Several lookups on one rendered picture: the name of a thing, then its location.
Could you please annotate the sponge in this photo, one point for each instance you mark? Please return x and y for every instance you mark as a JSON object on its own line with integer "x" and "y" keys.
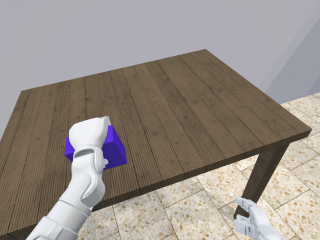
{"x": 113, "y": 149}

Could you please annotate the right robot forearm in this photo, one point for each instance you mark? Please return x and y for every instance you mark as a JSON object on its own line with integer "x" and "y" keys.
{"x": 266, "y": 232}

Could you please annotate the table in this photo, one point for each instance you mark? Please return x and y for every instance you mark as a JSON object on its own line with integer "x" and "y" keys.
{"x": 177, "y": 117}

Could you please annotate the left robot forearm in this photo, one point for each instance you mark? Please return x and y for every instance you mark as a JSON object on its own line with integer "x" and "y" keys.
{"x": 85, "y": 190}

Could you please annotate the left robot hand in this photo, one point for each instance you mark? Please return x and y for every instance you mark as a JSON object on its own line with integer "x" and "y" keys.
{"x": 91, "y": 132}

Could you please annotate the right robot hand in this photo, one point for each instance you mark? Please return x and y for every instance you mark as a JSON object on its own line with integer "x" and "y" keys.
{"x": 257, "y": 218}

